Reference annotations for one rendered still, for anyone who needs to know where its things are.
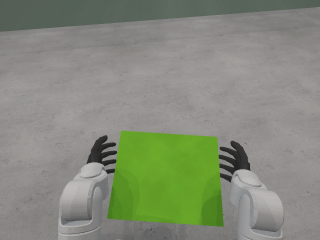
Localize carton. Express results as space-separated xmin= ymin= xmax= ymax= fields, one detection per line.
xmin=107 ymin=130 xmax=224 ymax=227

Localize left robot hand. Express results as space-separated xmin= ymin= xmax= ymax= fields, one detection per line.
xmin=86 ymin=135 xmax=117 ymax=174

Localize robot left forearm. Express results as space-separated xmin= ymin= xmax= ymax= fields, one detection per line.
xmin=58 ymin=162 xmax=109 ymax=240

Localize right robot hand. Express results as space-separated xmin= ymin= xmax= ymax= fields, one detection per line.
xmin=218 ymin=140 xmax=251 ymax=182

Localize robot right forearm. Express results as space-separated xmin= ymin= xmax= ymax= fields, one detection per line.
xmin=228 ymin=169 xmax=285 ymax=240

